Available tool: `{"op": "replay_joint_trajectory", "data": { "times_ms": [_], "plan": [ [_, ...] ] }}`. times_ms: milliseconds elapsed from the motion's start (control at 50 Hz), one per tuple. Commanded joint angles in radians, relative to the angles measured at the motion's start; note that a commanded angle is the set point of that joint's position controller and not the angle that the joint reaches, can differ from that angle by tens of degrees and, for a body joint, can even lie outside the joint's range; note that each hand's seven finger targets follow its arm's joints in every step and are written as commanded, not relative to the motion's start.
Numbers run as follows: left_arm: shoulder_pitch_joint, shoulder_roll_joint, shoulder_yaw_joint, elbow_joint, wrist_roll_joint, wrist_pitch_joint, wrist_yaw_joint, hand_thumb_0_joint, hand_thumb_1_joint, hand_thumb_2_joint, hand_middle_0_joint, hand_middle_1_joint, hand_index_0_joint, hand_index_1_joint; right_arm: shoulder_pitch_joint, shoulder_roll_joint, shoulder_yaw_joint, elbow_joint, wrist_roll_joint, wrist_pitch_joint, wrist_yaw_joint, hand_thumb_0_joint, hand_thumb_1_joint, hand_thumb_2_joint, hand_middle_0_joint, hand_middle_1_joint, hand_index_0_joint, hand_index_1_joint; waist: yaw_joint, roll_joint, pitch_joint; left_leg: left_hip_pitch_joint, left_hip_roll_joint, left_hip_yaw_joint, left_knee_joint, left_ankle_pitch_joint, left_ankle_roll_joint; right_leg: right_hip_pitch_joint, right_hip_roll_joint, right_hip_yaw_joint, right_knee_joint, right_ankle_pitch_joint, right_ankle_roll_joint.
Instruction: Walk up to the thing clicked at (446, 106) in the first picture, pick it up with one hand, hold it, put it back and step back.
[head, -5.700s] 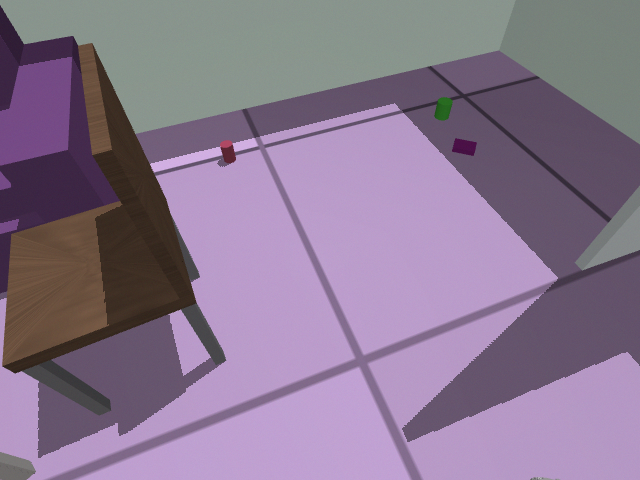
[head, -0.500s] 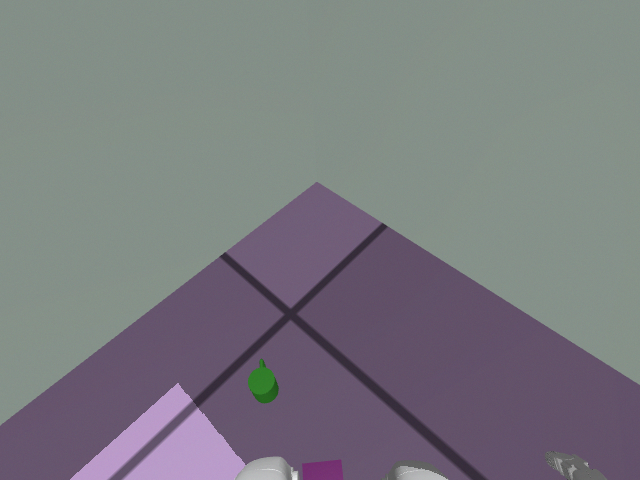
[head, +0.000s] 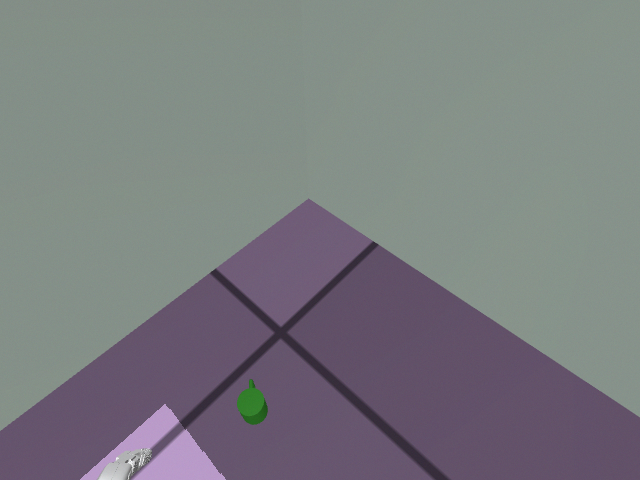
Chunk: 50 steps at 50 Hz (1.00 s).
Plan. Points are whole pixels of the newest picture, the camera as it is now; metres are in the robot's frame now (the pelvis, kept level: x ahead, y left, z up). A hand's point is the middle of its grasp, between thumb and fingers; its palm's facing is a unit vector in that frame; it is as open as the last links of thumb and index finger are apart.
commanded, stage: walk up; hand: left
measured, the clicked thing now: (252, 400) +0.42 +0.22 -0.73
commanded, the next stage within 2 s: stand in 0.98 s
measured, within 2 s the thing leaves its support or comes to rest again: neither
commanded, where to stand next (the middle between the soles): +0.07 +0.00 m, yaw +0 degrees
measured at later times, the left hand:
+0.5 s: hand out of the picture +0.08 +0.26 -0.15, palm faces +0.01 -0.94 -0.34, open 7.4 cm
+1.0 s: hand out of the picture +0.09 +0.26 -0.15, palm faces +0.00 -0.94 -0.34, open 7.4 cm
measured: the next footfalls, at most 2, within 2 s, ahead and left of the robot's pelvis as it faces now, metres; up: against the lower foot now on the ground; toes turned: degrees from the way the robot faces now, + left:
none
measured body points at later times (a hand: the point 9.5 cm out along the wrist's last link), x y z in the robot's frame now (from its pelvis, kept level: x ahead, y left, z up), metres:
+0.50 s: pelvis +0.01 +0.00 +0.00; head +0.02 +0.00 +0.45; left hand +0.08 +0.31 -0.13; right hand +0.10 -0.29 -0.13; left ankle +0.01 +0.13 -0.74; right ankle +0.01 -0.13 -0.74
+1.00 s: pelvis +0.02 +0.01 +0.01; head +0.02 +0.00 +0.45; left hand +0.09 +0.31 -0.13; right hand +0.10 -0.30 -0.13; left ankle +0.01 +0.13 -0.74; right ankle +0.01 -0.13 -0.74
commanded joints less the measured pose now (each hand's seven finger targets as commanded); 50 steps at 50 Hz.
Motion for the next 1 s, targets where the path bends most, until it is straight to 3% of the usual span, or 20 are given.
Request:
{"op": "replay_joint_trajectory", "data": {
  "times_ms": [0, 320, 600, 940, 980],
  "plan": [
    [-0.039, 0.225, 0.043, -0.029, -0.003, -0.017, 0.019, 0.0, 0.9, 0.9, -0.2, -0.3, -0.2, -0.3, -0.065, -0.204, -0.044, -0.048, 0.002, -0.019, -0.019, 0.0, -0.9, -0.9, 0.2, 0.3, 0.2, 0.3, 0.014, 0.04, -0.089, 0.002, 0.102, -0.105, -0.088, 0.164, 0.04, 0.063, -0.099, 0.082, -0.072, 0.153, -0.038],
    [-0.042, 0.219, 0.041, 0.018, 0.005, -0.019, 0.02, 0.0, 0.9, 0.9, -0.2, -0.3, -0.2, -0.3, -0.103, -0.202, -0.046, -0.03, 0.004, -0.008, -0.018, 0.0, -0.9, -0.9, 0.2, 0.3, 0.2, 0.3, 0.01, -0.011, -0.102, 0.083, 0.101, -0.096, -0.098, 0.196, 0.04, 0.066, -0.102, 0.073, -0.126, 0.182, -0.023],
    [-0.032, 0.217, 0.045, 0.016, 0.011, -0.017, 0.021, 0.0, 0.9, 0.9, -0.2, -0.3, -0.2, -0.3, -0.11, -0.19, -0.045, -0.031, 0.002, -0.004, -0.018, 0.0, -0.9, -0.9, 0.2, 0.3, 0.2, 0.3, 0.01, 0.008, -0.073, 0.057, 0.092, -0.105, -0.128, 0.143, 0.032, 0.071, -0.101, 0.067, -0.144, 0.135, -0.018],
    [-0.013, 0.208, 0.05, 0.001, 0.009, -0.012, 0.02, 0.0, 0.9, 0.9, -0.2, -0.3, -0.2, -0.3, -0.086, -0.186, -0.045, -0.041, 0.001, -0.008, -0.021, 0.0, -0.9, -0.9, 0.2, 0.3, 0.2, 0.3, 0.015, 0.014, -0.081, 0.061, 0.092, -0.108, -0.129, 0.184, 0.031, 0.091, -0.1, 0.064, -0.134, 0.153, -0.02],
    [-0.015, 0.2, 0.042, 0.002, 0.003, -0.01, 0.024, 0.0, 0.9, 0.9, -0.2, -0.3, -0.2, -0.3, -0.11, -0.194, -0.045, -0.043, -0.001, -0.01, -0.026, 0.0, -0.9, -0.9, 0.2, 0.3, 0.2, 0.3, 0.016, 0.011, -0.071, 0.067, 0.112, -0.113, -0.132, 0.247, 0.021, 0.072, -0.115, 0.068, -0.137, 0.182, -0.02]
  ]
}}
